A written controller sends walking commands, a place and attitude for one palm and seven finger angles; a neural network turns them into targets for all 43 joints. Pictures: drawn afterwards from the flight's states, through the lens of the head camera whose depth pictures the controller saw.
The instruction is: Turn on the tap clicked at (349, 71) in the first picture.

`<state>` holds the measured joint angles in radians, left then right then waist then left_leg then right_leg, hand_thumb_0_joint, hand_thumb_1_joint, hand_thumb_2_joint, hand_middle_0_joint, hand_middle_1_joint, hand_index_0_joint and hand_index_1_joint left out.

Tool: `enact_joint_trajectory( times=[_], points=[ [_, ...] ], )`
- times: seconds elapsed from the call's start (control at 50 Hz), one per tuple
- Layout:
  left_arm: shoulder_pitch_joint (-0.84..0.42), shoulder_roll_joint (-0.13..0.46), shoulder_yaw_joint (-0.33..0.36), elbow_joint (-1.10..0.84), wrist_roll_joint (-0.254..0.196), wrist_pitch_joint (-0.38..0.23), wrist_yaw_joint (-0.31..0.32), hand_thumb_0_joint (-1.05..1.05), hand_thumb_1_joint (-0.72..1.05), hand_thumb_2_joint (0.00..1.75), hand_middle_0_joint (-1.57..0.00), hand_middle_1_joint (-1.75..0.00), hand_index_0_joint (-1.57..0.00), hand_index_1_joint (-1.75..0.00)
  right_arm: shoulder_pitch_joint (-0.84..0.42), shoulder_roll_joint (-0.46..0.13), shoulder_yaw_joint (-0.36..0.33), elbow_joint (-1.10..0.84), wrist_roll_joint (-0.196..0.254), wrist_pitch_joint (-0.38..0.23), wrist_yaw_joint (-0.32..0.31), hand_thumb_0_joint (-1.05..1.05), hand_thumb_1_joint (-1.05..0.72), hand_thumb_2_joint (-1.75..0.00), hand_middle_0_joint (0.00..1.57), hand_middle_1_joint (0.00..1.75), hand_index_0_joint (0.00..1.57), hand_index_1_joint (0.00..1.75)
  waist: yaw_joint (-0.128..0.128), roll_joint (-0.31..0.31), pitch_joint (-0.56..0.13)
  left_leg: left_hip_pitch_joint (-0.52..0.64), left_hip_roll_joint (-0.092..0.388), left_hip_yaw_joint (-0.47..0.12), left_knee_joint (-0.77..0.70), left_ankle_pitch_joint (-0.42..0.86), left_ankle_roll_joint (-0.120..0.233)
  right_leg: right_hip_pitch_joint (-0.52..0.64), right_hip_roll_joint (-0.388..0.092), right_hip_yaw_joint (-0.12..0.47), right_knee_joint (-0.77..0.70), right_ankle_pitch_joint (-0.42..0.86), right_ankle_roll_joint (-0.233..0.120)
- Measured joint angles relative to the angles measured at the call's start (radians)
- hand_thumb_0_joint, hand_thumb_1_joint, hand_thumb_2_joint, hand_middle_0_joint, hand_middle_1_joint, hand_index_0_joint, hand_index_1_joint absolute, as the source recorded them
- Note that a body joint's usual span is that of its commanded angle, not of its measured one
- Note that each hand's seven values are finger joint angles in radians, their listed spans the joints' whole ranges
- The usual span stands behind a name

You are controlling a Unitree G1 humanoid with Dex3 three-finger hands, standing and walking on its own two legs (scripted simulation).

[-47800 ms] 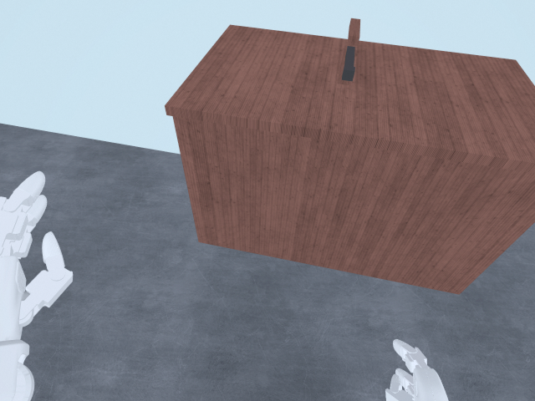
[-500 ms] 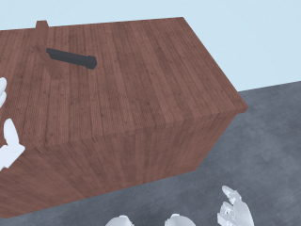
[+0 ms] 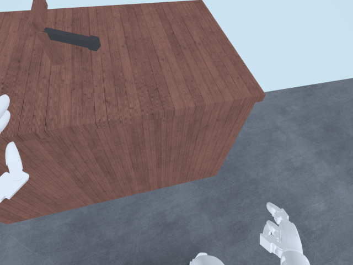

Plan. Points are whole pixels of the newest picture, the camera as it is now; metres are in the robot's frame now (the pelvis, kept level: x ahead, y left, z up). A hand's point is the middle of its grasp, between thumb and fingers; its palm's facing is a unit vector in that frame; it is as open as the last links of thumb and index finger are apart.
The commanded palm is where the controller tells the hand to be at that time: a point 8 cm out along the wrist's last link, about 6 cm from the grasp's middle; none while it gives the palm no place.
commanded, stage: stop stepping back and stand still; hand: left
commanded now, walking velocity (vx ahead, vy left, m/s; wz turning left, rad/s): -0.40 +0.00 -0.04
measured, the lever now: (93, 43) +0.65 +0.28 +0.10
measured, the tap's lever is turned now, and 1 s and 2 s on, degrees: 61 61 61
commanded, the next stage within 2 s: stand and check the lever's angle in 1.12 s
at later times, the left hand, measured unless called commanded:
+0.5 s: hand out of the picture +0.08 +0.16 +0.16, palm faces +0.33 -0.85 -0.40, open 7.4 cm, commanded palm +0.03 +0.21 +0.19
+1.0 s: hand out of the picture +0.00 +0.12 +0.18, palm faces +0.37 -0.84 -0.39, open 7.4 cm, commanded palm -0.05 +0.17 +0.19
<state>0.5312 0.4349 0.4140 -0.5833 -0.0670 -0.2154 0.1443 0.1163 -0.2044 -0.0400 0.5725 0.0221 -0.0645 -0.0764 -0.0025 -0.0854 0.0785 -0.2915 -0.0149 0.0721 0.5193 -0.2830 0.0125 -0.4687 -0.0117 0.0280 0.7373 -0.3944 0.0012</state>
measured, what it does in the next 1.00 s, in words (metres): walks backwards: right foot, then left foot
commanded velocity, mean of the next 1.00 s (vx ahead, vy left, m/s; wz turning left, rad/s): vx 0.23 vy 0.10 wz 0.00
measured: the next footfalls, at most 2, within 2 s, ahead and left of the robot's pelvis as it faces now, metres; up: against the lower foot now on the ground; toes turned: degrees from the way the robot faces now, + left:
right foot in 0.18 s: +0.06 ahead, -0.13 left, +0.00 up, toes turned -1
left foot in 0.48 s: -0.16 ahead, +0.06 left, +0.00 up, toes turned +3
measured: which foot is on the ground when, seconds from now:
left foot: down 0.00-0.18, up 0.20-0.46, down 0.48-0.70, up 0.72-0.96, down 0.98-1.00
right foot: up 0.00-0.16, down 0.18-0.48, up 0.50-0.68, down 0.70-0.98, up 1.00-1.00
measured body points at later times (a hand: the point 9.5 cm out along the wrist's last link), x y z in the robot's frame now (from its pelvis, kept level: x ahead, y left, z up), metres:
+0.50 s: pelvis -0.14 -0.07 -0.01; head -0.14 -0.06 +0.44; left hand +0.06 +0.20 +0.18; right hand -0.01 -0.33 -0.10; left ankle -0.20 +0.05 -0.74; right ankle +0.01 -0.14 -0.71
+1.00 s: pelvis -0.21 -0.11 -0.01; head -0.20 -0.10 +0.44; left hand -0.03 +0.16 +0.20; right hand -0.03 -0.35 -0.08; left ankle -0.21 +0.00 -0.73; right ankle -0.10 -0.19 -0.71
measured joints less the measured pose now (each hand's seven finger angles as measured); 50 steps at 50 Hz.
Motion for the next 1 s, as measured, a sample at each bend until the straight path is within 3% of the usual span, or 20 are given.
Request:
enact_joint_trajectory(
  times=[0.08, 0.16, 0.2, 0.24, 0.28, 0.32, 0.38, 0.46, 0.48, 0.52, 0.58, 0.62, 0.66, 0.7, 0.76, 0.82, 0.88, 0.94, 0.98, 1.0],
  points=[
    [-0.026, -0.048, -0.026, 0.003, 0.004, 0.042, 0.010, 0.02, 0.89, 0.90, -0.21, -0.30, -0.21, -0.30, 0.021, 0.021, 0.016, 0.009, -0.009, -0.050, 0.026, 0.01, -0.90, -0.90, 0.20, 0.30, 0.20, 0.30, 0.010, 0.017, 0.027, 0.028, 0.028, -0.004, -0.031, 0.050, -0.020, -0.023, 0.025, -0.007, 0.102, -0.049, 0.015],
    [-0.027, -0.058, -0.054, -0.010, 0.012, 0.075, 0.012, 0.02, 0.89, 0.90, -0.21, -0.30, -0.21, -0.30, 0.072, 0.029, 0.040, -0.012, 0.000, -0.059, 0.042, 0.01, -0.90, -0.90, 0.20, 0.30, 0.20, 0.30, 0.000, 0.058, 0.022, 0.013, 0.054, -0.032, 0.000, 0.067, -0.043, 0.066, 0.008, -0.035, -0.046, 0.024, 0.020],
    [-0.021, -0.042, -0.048, 0.001, 0.016, 0.074, 0.010, 0.02, 0.89, 0.90, -0.21, -0.30, -0.21, -0.30, 0.084, 0.028, 0.051, -0.016, 0.002, -0.047, 0.042, 0.01, -0.90, -0.90, 0.20, 0.30, 0.20, 0.30, -0.005, 0.075, 0.018, -0.031, 0.069, -0.042, 0.098, -0.015, -0.037, 0.108, 0.008, -0.049, -0.137, 0.148, 0.012],
    [-0.031, -0.044, -0.052, 0.025, 0.015, 0.081, -0.001, 0.01, 0.89, 0.90, -0.21, -0.30, -0.21, -0.30, 0.074, 0.019, 0.047, 0.009, 0.002, -0.023, 0.040, 0.01, -0.90, -0.90, 0.20, 0.30, 0.20, 0.30, -0.017, 0.093, 0.025, -0.102, 0.052, -0.081, 0.299, -0.126, -0.024, 0.096, 0.016, -0.069, -0.123, 0.214, -0.030],
    [-0.038, -0.056, -0.059, 0.056, 0.011, 0.087, -0.016, 0.01, 0.89, 0.90, -0.21, -0.30, -0.21, -0.30, 0.063, 0.012, 0.043, 0.054, -0.003, -0.002, 0.038, 0.01, -0.90, -0.90, 0.20, 0.30, 0.20, 0.30, -0.021, 0.086, 0.014, -0.162, 0.025, -0.079, 0.495, -0.117, -0.024, 0.084, 0.011, -0.069, -0.133, 0.227, -0.053],
    [-0.024, -0.066, -0.061, 0.083, 0.007, 0.097, -0.025, 0.01, 0.89, 0.90, -0.21, -0.30, -0.21, -0.30, 0.065, 0.007, 0.041, 0.083, -0.007, 0.020, 0.040, 0.01, -0.90, -0.90, 0.20, 0.30, 0.20, 0.30, -0.026, 0.070, -0.018, -0.175, 0.013, -0.051, 0.577, -0.083, -0.024, 0.062, 0.001, -0.066, -0.151, 0.228, -0.056],
    [0.012, -0.072, -0.065, 0.099, 0.002, 0.112, -0.023, 0.01, 0.89, 0.90, -0.21, -0.30, -0.21, -0.30, 0.086, -0.005, 0.039, 0.095, -0.008, 0.024, 0.035, 0.01, -0.90, -0.90, 0.20, 0.30, 0.20, 0.30, -0.031, 0.056, -0.076, -0.107, 0.011, -0.007, 0.495, -0.099, -0.011, 0.017, -0.015, -0.090, -0.182, 0.208, -0.056],
    [0.018, -0.047, -0.064, 0.035, -0.001, 0.123, -0.004, 0.02, 0.89, 0.90, -0.21, -0.30, -0.22, -0.30, 0.123, -0.027, 0.034, 0.072, -0.007, -0.016, 0.029, 0.01, -0.90, -0.90, 0.20, 0.30, 0.20, 0.30, -0.041, 0.036, -0.106, 0.086, 0.003, 0.014, 0.158, -0.155, 0.037, -0.052, -0.033, -0.154, -0.168, 0.228, -0.046],
    [0.003, -0.037, -0.062, 0.017, 0.000, 0.116, 0.001, 0.02, 0.89, 0.90, -0.21, -0.30, -0.22, -0.30, 0.130, -0.036, 0.031, 0.061, -0.011, -0.030, 0.027, 0.01, -0.90, -0.90, 0.20, 0.30, 0.20, 0.30, -0.047, 0.039, -0.101, 0.126, 0.007, 0.002, 0.066, -0.178, 0.043, -0.085, -0.032, -0.164, -0.110, 0.171, -0.036],
    [-0.032, -0.028, -0.052, 0.031, 0.013, 0.103, 0.007, 0.02, 0.89, 0.90, -0.21, -0.30, -0.22, -0.30, 0.139, -0.022, 0.023, 0.067, -0.014, -0.050, 0.025, 0.01, -0.90, -0.90, 0.20, 0.30, 0.20, 0.30, -0.036, -0.003, -0.076, 0.149, -0.016, 0.024, 0.064, -0.161, 0.014, -0.153, -0.031, -0.105, 0.164, 0.016, -0.013],
    [-0.042, -0.042, -0.046, 0.103, 0.029, 0.074, 0.001, 0.02, 0.89, 0.90, -0.21, -0.30, -0.22, -0.30, 0.192, -0.016, 0.014, 0.088, -0.006, -0.075, 0.034, 0.01, -0.90, -0.90, 0.20, 0.30, 0.20, 0.30, -0.055, 0.030, -0.116, 0.171, -0.010, 0.005, 0.028, -0.109, -0.004, -0.188, -0.007, -0.071, 0.467, -0.019, -0.010],
    [-0.048, -0.051, -0.043, 0.143, 0.023, 0.066, -0.007, 0.02, 0.89, 0.90, -0.21, -0.30, -0.22, -0.30, 0.220, -0.017, 0.013, 0.111, -0.003, -0.071, 0.030, 0.01, -0.90, -0.90, 0.20, 0.30, 0.20, 0.30, -0.063, 0.075, -0.130, 0.172, 0.012, -0.028, 0.008, -0.087, -0.014, -0.130, -0.007, -0.078, 0.387, -0.010, -0.009],
    [-0.054, -0.049, -0.036, 0.166, 0.015, 0.065, -0.014, 0.01, 0.89, 0.90, -0.21, -0.30, -0.22, -0.30, 0.242, -0.018, 0.021, 0.117, -0.008, -0.056, 0.021, 0.01, -0.90, -0.90, 0.20, 0.30, 0.20, 0.30, -0.056, 0.112, -0.125, 0.158, 0.038, -0.056, 0.035, -0.093, -0.021, -0.013, -0.008, -0.089, 0.150, 0.015, -0.005],
    [-0.057, -0.024, -0.015, 0.164, 0.010, 0.067, -0.016, 0.01, 0.89, 0.90, -0.21, -0.30, -0.21, -0.30, 0.254, -0.013, 0.029, 0.106, -0.006, -0.048, 0.021, 0.01, -0.90, -0.90, 0.20, 0.30, 0.20, 0.30, -0.045, 0.115, -0.108, 0.096, 0.048, -0.069, 0.164, -0.156, 0.007, 0.097, -0.015, -0.088, -0.060, 0.084, -0.010],
    [-0.099, -0.083, -0.035, 0.186, 0.005, 0.061, -0.039, 0.01, 0.89, 0.90, -0.21, -0.30, -0.21, -0.30, 0.185, -0.029, 0.018, 0.141, -0.003, -0.026, 0.028, 0.01, -0.90, -0.90, 0.20, 0.30, 0.20, 0.30, -0.032, 0.158, -0.037, -0.069, 0.041, -0.135, 0.531, -0.152, 0.023, 0.077, 0.014, -0.130, -0.020, 0.152, -0.052],
    [-0.084, -0.132, -0.075, 0.183, 0.009, 0.072, -0.057, 0.01, 0.89, 0.90, -0.21, -0.30, -0.21, -0.30, 0.125, -0.030, 0.012, 0.158, -0.006, -0.017, 0.043, 0.01, -0.90, -0.90, 0.20, 0.30, 0.20, 0.30, -0.015, 0.143, -0.012, -0.166, 0.028, -0.096, 0.658, -0.069, 0.012, 0.072, 0.020, -0.124, -0.052, 0.175, -0.067],
    [-0.033, -0.113, -0.096, 0.107, 0.013, 0.082, -0.051, 0.02, 0.89, 0.90, -0.21, -0.30, -0.21, -0.30, 0.097, -0.013, 0.022, 0.131, -0.007, -0.026, 0.041, 0.01, -0.90, -0.90, 0.20, 0.30, 0.20, 0.30, -0.011, 0.089, -0.019, -0.152, 0.029, -0.035, 0.535, -0.066, 0.018, 0.059, 0.002, -0.124, -0.100, 0.199, -0.069],
    [0.000, -0.071, -0.092, 0.013, 0.011, 0.078, -0.030, 0.02, 0.89, 0.90, -0.21, -0.30, -0.22, -0.30, 0.089, -0.003, 0.034, 0.094, -0.011, -0.050, 0.028, 0.01, -0.90, -0.90, 0.20, 0.30, 0.20, 0.30, -0.006, 0.045, -0.045, -0.043, 0.028, 0.003, 0.288, -0.135, 0.037, 0.032, -0.018, -0.144, -0.120, 0.162, -0.069],
    [-0.007, -0.045, -0.074, -0.028, 0.009, 0.063, -0.014, 0.02, 0.89, 0.90, -0.21, -0.30, -0.22, -0.31, 0.083, -0.013, 0.037, 0.057, -0.016, -0.069, 0.019, 0.01, -0.90, -0.90, 0.20, 0.30, 0.20, 0.30, -0.007, 0.052, -0.058, 0.029, 0.030, -0.011, 0.109, -0.159, 0.058, -0.013, -0.012, -0.156, -0.061, 0.038, -0.052],
    [-0.031, -0.033, -0.060, -0.023, 0.014, 0.055, -0.006, 0.02, 0.88, 0.90, -0.21, -0.30, -0.22, -0.31, 0.074, -0.009, 0.034, 0.049, -0.017, -0.078, 0.014, 0.01, -0.90, -0.90, 0.20, 0.30, 0.20, 0.30, -0.007, 0.044, -0.046, 0.028, 0.026, -0.006, 0.105, -0.115, 0.051, -0.044, -0.008, -0.132, 0.036, -0.029, -0.037]
  ],
)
